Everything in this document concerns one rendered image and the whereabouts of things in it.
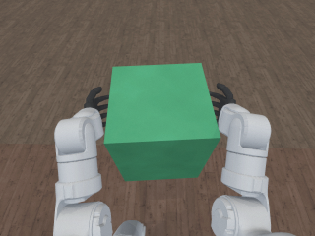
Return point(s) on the robot left thigh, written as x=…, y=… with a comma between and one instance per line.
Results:
x=131, y=228

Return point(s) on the robot right upper arm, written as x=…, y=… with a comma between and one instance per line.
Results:
x=241, y=216

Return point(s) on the robot right forearm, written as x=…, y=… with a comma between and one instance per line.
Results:
x=248, y=137

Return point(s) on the right robot hand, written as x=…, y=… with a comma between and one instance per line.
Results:
x=224, y=100

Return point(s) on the carton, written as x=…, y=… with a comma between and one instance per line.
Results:
x=160, y=121

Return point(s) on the robot left forearm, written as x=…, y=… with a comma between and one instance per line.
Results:
x=76, y=153

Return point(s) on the robot left upper arm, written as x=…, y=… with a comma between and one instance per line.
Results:
x=84, y=219

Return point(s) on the left robot hand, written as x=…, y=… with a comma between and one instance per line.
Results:
x=92, y=102

